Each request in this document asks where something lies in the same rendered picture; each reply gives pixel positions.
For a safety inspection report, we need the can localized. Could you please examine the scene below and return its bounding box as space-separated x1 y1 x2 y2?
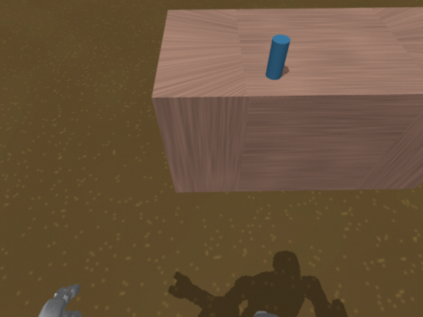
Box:
266 34 290 80

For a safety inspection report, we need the left robot hand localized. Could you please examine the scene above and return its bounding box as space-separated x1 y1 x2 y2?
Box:
38 284 82 317

